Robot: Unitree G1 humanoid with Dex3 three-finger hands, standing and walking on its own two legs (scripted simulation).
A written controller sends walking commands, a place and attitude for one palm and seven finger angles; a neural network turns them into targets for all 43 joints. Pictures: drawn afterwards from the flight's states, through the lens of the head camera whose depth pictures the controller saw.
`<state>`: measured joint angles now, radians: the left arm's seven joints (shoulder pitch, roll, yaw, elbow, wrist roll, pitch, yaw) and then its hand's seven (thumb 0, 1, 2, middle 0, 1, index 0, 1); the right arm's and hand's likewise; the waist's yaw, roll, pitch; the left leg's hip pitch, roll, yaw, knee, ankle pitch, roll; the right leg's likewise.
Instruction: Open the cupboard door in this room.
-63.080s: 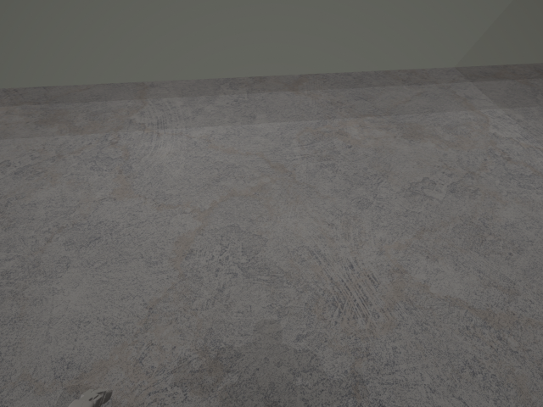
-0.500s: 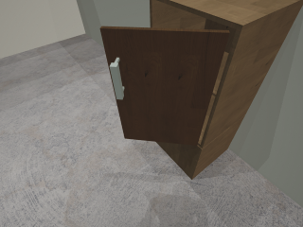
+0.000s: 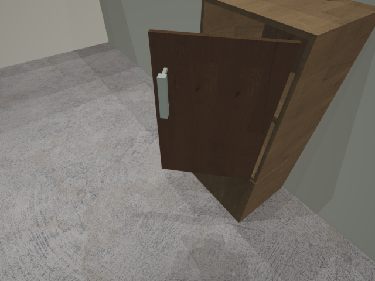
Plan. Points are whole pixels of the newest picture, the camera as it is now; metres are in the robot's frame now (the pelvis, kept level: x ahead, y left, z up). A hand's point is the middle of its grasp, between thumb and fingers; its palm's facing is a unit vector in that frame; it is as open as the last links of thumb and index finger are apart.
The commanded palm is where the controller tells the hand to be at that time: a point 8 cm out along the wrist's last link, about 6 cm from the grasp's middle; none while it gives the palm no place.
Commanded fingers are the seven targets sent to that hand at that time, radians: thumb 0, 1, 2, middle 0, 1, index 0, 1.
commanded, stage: come to a stop and stand still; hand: left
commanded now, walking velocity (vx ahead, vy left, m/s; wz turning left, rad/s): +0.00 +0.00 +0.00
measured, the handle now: (164, 93) +0.62 +0.11 +0.08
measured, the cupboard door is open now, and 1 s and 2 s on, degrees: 45 45 45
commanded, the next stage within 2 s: look again from close up in 0.20 s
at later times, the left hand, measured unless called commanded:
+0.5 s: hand out of the picture -0.02 +0.17 -0.18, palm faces +0.02 -0.99 -0.13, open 7.4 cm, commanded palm none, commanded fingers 0.00 0.90 0.90 -0.20 -0.30 -0.20 -0.30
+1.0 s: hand out of the picture -0.01 +0.18 -0.18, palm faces -0.01 -0.99 -0.13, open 7.4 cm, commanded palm none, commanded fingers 0.00 0.90 0.90 -0.20 -0.30 -0.20 -0.30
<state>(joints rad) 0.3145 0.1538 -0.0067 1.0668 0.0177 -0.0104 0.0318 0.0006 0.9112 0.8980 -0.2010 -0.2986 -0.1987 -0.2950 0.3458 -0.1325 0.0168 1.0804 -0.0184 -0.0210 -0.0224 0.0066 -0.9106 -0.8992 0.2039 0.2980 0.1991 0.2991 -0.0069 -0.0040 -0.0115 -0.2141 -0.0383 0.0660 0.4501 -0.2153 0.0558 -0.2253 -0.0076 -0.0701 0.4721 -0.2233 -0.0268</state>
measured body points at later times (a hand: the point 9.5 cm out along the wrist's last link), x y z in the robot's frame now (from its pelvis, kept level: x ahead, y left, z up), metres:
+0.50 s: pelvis +0.00 +0.02 +0.00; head +0.00 +0.03 +0.45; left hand -0.02 +0.22 -0.17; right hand +0.01 -0.20 -0.15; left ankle +0.02 +0.08 -0.74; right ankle +0.02 -0.10 -0.74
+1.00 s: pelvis +0.01 +0.03 +0.00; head +0.01 +0.04 +0.45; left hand -0.01 +0.23 -0.17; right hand -0.01 -0.19 -0.16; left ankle +0.02 +0.08 -0.74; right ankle +0.02 -0.10 -0.74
